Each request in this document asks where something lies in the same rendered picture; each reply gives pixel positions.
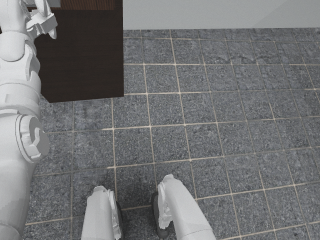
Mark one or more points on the robot left forearm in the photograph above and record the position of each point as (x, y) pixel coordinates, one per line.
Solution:
(20, 85)

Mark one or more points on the right robot foot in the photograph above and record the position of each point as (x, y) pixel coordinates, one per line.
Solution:
(161, 232)

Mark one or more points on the robot left hand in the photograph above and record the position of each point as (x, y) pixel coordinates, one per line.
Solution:
(15, 17)

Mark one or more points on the robot left upper arm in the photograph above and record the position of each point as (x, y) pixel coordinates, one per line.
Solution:
(23, 143)

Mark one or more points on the robot left thigh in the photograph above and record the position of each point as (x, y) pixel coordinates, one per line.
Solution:
(101, 207)

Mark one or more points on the cabinet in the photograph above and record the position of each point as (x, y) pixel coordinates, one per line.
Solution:
(86, 60)

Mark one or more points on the drawer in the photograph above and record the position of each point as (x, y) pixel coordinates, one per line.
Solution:
(82, 5)

